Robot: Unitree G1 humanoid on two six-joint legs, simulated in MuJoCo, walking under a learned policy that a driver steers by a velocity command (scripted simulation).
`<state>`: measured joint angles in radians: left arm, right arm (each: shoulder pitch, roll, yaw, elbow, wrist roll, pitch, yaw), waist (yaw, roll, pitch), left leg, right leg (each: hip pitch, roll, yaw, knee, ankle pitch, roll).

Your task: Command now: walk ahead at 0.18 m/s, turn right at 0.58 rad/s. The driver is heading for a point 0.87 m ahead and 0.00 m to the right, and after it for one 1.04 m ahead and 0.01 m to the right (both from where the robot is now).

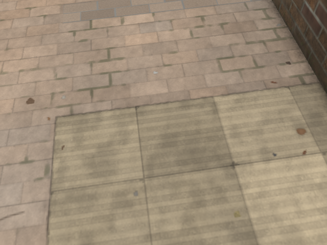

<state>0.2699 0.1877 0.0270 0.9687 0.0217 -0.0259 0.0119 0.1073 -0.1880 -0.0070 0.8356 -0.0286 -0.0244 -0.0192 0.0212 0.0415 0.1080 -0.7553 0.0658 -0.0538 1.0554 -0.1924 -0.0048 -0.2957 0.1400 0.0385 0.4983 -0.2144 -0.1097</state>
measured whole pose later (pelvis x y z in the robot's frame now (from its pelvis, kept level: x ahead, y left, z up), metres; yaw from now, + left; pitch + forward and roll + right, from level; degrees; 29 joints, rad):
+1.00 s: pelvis +0.39 -0.10 +0.01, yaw -10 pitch +0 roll -1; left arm 0.39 0.18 0.03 1.00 0.02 -0.10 0.02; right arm 0.24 -0.24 -0.08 0.91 -0.03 -0.01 0.04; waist 0.01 0.04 0.03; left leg -0.66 0.06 -0.01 1.00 -0.11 0.07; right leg 0.00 0.05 -0.17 0.25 -0.26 -0.07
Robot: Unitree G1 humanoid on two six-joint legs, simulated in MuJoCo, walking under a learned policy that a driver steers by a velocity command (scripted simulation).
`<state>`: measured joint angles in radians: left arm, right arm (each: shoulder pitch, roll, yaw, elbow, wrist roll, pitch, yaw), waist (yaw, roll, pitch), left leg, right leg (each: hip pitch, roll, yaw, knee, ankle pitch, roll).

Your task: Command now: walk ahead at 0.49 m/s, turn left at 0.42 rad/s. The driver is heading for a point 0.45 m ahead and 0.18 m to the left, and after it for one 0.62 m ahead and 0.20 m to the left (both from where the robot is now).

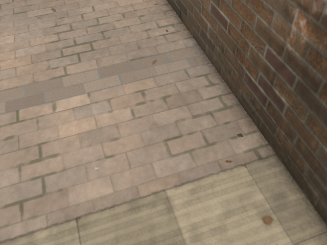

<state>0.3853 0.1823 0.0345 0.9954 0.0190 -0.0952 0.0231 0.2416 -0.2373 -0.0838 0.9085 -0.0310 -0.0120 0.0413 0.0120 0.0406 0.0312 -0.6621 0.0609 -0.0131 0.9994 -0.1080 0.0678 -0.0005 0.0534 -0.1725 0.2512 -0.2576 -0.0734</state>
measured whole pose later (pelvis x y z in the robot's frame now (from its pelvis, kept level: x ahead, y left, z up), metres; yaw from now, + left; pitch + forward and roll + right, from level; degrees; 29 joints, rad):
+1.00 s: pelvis +0.50 +0.08 +0.00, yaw +33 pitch +1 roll +0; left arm 0.26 0.24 0.02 0.80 0.02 -0.08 0.00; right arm 0.22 -0.31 -0.07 0.77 -0.03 -0.01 0.02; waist 0.01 0.05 0.07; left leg -0.52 -0.08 -0.09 1.08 -0.36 0.02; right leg -0.24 0.01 -0.06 0.37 -0.15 -0.05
